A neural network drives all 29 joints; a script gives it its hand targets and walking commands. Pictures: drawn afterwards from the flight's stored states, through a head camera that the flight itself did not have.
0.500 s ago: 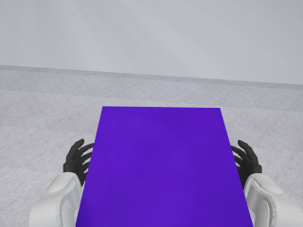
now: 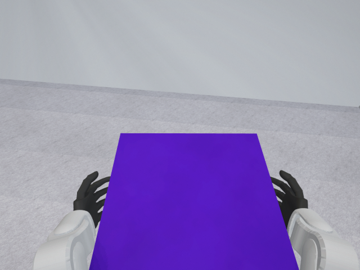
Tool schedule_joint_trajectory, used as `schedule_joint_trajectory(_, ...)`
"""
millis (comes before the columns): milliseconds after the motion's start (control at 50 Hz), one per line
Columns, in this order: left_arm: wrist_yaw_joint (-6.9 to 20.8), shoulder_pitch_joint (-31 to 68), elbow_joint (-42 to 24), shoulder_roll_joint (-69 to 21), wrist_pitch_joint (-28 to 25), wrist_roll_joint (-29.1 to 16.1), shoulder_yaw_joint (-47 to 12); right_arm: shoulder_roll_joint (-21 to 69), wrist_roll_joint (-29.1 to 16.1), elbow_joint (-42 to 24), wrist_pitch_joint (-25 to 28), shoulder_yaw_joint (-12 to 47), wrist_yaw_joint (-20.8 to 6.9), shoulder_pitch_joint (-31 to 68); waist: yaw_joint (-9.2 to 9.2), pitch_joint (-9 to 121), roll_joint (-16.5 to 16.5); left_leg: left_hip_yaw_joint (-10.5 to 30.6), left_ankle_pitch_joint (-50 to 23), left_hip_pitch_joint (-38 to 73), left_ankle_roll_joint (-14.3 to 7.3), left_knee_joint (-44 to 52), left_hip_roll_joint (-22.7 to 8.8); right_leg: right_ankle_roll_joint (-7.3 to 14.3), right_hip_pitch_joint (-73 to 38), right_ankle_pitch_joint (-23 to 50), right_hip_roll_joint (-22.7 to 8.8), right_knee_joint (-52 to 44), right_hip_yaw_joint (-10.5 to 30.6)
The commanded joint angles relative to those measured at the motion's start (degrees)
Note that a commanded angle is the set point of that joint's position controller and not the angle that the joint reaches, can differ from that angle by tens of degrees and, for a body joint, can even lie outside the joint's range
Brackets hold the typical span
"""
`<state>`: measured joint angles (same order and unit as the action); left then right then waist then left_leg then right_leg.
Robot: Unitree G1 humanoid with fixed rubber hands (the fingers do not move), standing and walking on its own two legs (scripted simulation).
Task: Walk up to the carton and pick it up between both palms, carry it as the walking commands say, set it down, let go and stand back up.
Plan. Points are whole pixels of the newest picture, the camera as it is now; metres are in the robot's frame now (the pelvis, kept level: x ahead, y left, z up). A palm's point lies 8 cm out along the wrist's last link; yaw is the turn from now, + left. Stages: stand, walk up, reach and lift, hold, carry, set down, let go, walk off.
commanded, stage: carry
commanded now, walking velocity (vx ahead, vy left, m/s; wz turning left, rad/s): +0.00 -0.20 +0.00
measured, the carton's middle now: (188, 218) +0.24 +0.01 +0.00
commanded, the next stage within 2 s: none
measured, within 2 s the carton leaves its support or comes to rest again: neither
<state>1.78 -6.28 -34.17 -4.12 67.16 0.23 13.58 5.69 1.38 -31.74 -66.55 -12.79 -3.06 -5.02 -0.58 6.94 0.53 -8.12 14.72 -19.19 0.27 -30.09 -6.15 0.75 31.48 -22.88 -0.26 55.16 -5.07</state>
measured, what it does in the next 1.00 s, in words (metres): steps to the right: right foot, then left foot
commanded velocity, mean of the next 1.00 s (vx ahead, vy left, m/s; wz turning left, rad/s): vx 0.00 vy -0.20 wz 0.00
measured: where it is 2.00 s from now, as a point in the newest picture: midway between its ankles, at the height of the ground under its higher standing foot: outside the picture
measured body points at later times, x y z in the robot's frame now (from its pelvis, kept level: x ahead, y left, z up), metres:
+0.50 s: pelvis -0.06 -0.16 -0.01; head -0.07 -0.14 +0.44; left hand +0.16 +0.05 +0.07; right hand +0.18 -0.34 +0.07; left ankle -0.06 -0.07 -0.74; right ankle -0.01 -0.23 -0.73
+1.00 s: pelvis -0.11 -0.32 +0.00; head -0.10 -0.34 +0.45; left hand +0.12 -0.14 +0.08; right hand +0.11 -0.53 +0.06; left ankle -0.14 -0.21 -0.67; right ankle -0.09 -0.40 -0.74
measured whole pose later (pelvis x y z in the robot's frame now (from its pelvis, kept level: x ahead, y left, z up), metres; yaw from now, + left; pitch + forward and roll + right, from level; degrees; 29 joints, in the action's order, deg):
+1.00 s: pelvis -0.11 -0.32 +0.00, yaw +0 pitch +4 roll +0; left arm 1.8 -7.5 -36.3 -7.8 64.9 1.0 12.9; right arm 2.7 -0.5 -34.1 -66.2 -13.3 -3.6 -5.4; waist 1.7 3.5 -2.2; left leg -5.7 29.3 -30.7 2.5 -63.4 -4.5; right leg 3.3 20.1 -14.0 -0.5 30.2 -8.0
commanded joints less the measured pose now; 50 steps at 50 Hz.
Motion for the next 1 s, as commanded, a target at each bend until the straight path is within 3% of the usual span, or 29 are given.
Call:
schedule_joint_trajectory(0,3.0,22.5,-6.8,-36.1,0.4,-14.1,-50.3,32.4,-13.6,-7.2,-0.2,44.1,-2.1,17.8,1.26,4.9,-12.8,9.2,-18.6,9.1,-6.5,10.4,-14.3,-0.8,2.7,0.8,-2.6,1.4,1.9)
schedule_joint_trajectory(100,2.0,21.2,-7.4,-38.2,0.5,-14.4,-49.5,33.9,-16.1,-12.3,-0.4,46.1,-2.4,21.3,1.23,8.4,-17.6,6.3,-22.2,8.0,-4.1,5.7,-13.3,-0.8,-8.3,3.0,-1.5,-18.4,-2.9)
schedule_joint_trajectory(140,2.2,20.1,-7.8,-36.9,0.4,-14.5,-49.4,32.7,-15.0,-12.9,-0.4,45.9,-1.9,19.2,0.71,9.8,-10.7,3.7,-18.1,3.7,-1.1,-1.9,-9.9,-1.7,-18.1,8.9,0.1,-32.2,-6.3)
schedule_joint_trajectory(160,2.2,18.1,-6.7,-37.6,0.5,-14.1,-48.6,32.9,-15.7,-14.5,-0.2,46.9,-1.4,21.1,0.20,9.2,-2.3,3.8,-12.1,-1.6,0.2,-8.2,-8.5,-1.6,-22.7,15.9,-5.0,-38.4,-0.9)
schedule_joint_trajectory(180,2.5,17.7,-7.8,-35.6,0.4,-14.1,-48.6,32.2,-14.6,-14.4,-0.7,46.8,-1.2,18.6,-0.19,10.6,13.6,0.5,9.6,-15.1,3.0,-17.1,-3.3,2.2,-30.3,37.8,-18.5,-35.8,13.4)
schedule_joint_trajectory(200,2.2,19.1,-9.7,-37.3,-0.7,-15.0,-49.5,33.3,-16.2,-16.4,-0.4,49.4,-1.8,20.8,-0.49,10.5,22.9,2.5,26.7,-17.8,3.0,-26.7,0.1,8.6,-28.8,52.7,-20.9,-32.5,17.2)
schedule_joint_trajectory(260,2.6,19.0,-9.8,-38.9,-1.0,-13.0,-49.3,37.4,-18.4,-11.6,0.0,50.8,-3.6,22.9,-0.23,7.8,5.4,4.7,18.2,-13.5,2.2,-39.0,-0.2,9.5,-19.2,33.7,-16.1,-31.6,5.0)
schedule_joint_trajectory(340,2.6,18.2,-7.8,-37.2,-1.1,-11.9,-46.4,35.8,-17.8,-12.7,-0.4,51.1,-2.6,24.3,-0.40,9.4,12.9,1.6,15.6,-9.0,0.9,-24.9,1.8,9.2,-19.9,19.2,-14.1,-34.3,6.6)
schedule_joint_trajectory(360,2.5,19.4,-9.8,-37.3,-1.0,-12.7,-47.9,35.0,-16.8,-12.7,-0.4,49.7,-2.5,23.0,-0.31,7.2,8.9,0.9,15.2,-8.6,0.6,-21.0,2.5,9.9,-18.7,23.4,-14.3,-33.9,7.3)
schedule_joint_trajectory(420,2.1,21.1,-9.5,-37.5,-0.4,-13.6,-49.1,35.3,-16.1,-11.9,-0.6,48.4,-2.1,21.4,0.52,9.7,7.2,-0.4,4.1,3.1,-0.5,2.7,2.4,9.0,-17.0,18.5,-12.7,-31.9,7.1)
schedule_joint_trajectory(440,2.0,20.1,-9.3,-35.6,-0.1,-13.9,-49.1,33.1,-15.1,-11.5,-0.7,46.6,-1.8,19.4,1.24,9.4,4.4,3.3,-2.3,10.7,-0.9,9.5,-1.5,5.7,-11.7,21.1,-10.5,-27.7,4.9)
schedule_joint_trajectory(460,1.7,20.2,-8.4,-34.8,0.3,-13.2,-49.1,32.1,-14.8,-9.0,-0.7,45.7,-1.9,18.4,1.55,10.7,-6.6,18.0,-8.5,20.3,-3.8,13.3,-13.3,2.3,-0.3,14.7,-6.8,-19.0,3.3)
schedule_joint_trajectory(480,2.7,21.5,-9.3,-36.6,0.7,-14.7,-51.1,32.7,-13.8,-9.4,0.0,45.4,-1.4,18.1,1.64,8.3,-18.0,31.7,-24.3,15.6,-11.4,13.3,-25.7,-0.3,5.4,-3.2,-2.7,-8.5,1.3)
schedule_joint_trajectory(500,2.8,25.2,-10.2,-38.0,0.2,-15.5,-51.7,34.5,-14.2,-9.2,-0.1,45.6,-1.5,18.5,1.72,5.5,-14.7,29.3,-30.9,13.9,-14.4,12.9,-26.5,-0.3,7.6,-6.6,-3.3,1.8,4.6)
schedule_joint_trajectory(520,3.0,24.8,-8.5,-38.5,0.3,-14.9,-51.0,34.1,-14.0,-10.4,-0.1,45.8,-1.6,19.8,1.60,4.0,-6.3,24.2,-17.6,8.8,-13.9,14.6,-24.3,0.0,6.6,-4.6,-4.0,7.6,6.3)
schedule_joint_trajectory(540,3.3,27.5,-9.6,-37.7,0.5,-15.2,-51.5,34.4,-13.1,-8.2,-0.1,44.7,-1.7,18.8,1.40,1.0,-7.6,19.3,-8.3,4.5,-11.4,15.9,-20.9,0.0,5.6,-1.5,-4.6,11.6,7.6)
schedule_joint_trajectory(600,2.9,25.1,-7.9,-35.6,1.2,-14.9,-50.8,32.5,-12.4,-4.4,-1.1,42.9,-1.7,16.5,0.95,1.3,-12.2,7.0,-9.0,3.6,-5.3,13.2,-13.6,-0.8,1.2,1.4,-4.6,4.1,3.5)
schedule_joint_trajectory(620,2.4,25.5,-7.0,-36.2,1.2,-14.9,-51.1,31.6,-12.7,-6.8,-0.9,41.9,-1.7,18.2,1.13,3.7,-12.1,5.6,-6.1,5.9,-4.2,13.0,-11.1,-1.3,-1.5,0.9,-1.3,1.3,-0.6)
schedule_joint_trajectory(640,2.3,24.8,-5.5,-36.6,1.5,-14.4,-50.2,31.8,-13.5,-7.6,-0.9,42.7,-1.7,21.2,1.23,0.5,-15.0,7.5,-13.6,6.4,-4.9,11.7,-12.7,-1.2,-0.2,0.4,-1.7,-3.7,-0.6)
schedule_joint_trajectory(680,2.3,24.1,-7.1,-37.9,0.6,-15.3,-50.5,32.7,-14.7,-11.6,-0.4,44.7,-1.9,21.2,1.55,6.4,-12.4,8.4,-22.0,10.8,-6.2,9.2,-13.2,-1.0,-2.6,-1.6,0.0,-9.9,-2.9)
schedule_joint_trajectory(720,2.4,25.9,-9.8,-39.0,0.1,-16.4,-51.4,34.6,-15.1,-13.4,0.0,45.5,-1.7,22.0,1.65,8.2,-14.9,10.6,-17.5,9.4,-6.4,8.9,-14.0,-0.6,-6.5,-0.6,0.2,-15.8,-2.6)
schedule_joint_trajectory(760,2.1,18.8,-6.3,-38.1,0.6,-14.0,-48.9,33.6,-15.1,-12.6,-0.7,46.5,-1.7,19.6,0.35,10.7,-16.4,5.2,-20.8,8.5,-2.6,1.4,-12.2,0.4,-14.5,5.4,-1.4,-30.0,-2.6)
schedule_joint_trajectory(780,2.1,17.1,-6.5,-37.3,0.4,-13.3,-47.7,33.5,-15.2,-12.1,-1.1,47.1,-1.6,18.1,0.27,8.2,-6.8,4.1,-14.5,1.6,-0.4,-4.6,-9.6,-0.3,-19.3,10.7,-3.6,-37.5,0.1)
schedule_joint_trajectory(800,2.4,15.7,-5.1,-37.7,0.3,-13.1,-47.1,33.4,-15.5,-13.9,-0.6,47.9,-1.4,20.6,-0.15,8.9,8.0,3.0,6.7,-11.0,1.4,-12.7,-6.4,0.8,-28.8,22.5,-11.3,-38.9,7.4)
schedule_joint_trajectory(820,2.5,16.2,-5.9,-37.0,-0.1,-13.6,-48.6,32.4,-15.3,-14.8,-0.8,48.8,-1.5,18.2,-0.38,9.0,19.3,0.3,24.4,-19.6,3.0,-22.9,-0.4,7.6,-29.9,40.5,-22.1,-36.1,20.0)
schedule_joint_trajectory(840,2.5,17.4,-9.0,-38.7,-0.6,-14.5,-48.7,36.0,-17.9,-15.8,-0.1,51.3,-2.2,23.6,-0.12,8.3,16.0,6.1,23.4,-16.5,3.0,-34.9,0.4,8.5,-24.2,43.0,-18.1,-34.4,12.1)
schedule_joint_trajectory(860,2.7,19.6,-11.3,-39.8,-1.5,-14.2,-48.8,38.1,-20.2,-18.5,0.5,53.3,-3.2,28.0,-0.42,10.0,16.4,5.9,21.4,-15.9,2.3,-38.1,1.9,9.3,-24.0,39.9,-17.3,-33.5,10.0)
schedule_joint_trajectory(880,2.8,19.7,-10.7,-40.5,-1.7,-13.9,-48.8,38.9,-19.8,-15.2,0.6,52.9,-3.3,27.1,-0.42,6.9,11.1,6.2,17.0,-15.5,2.2,-41.4,0.8,9.8,-19.0,32.4,-16.2,-34.6,7.0)
schedule_joint_trajectory(980,2.9,17.4,-9.4,-37.6,-1.7,-13.3,-47.4,36.1,-17.5,-12.9,0.3,50.9,-2.0,22.8,-0.43,8.5,8.6,3.0,15.8,-13.4,1.3,-29.5,1.8,9.8,-24.8,30.0,-13.5,-33.1,7.7)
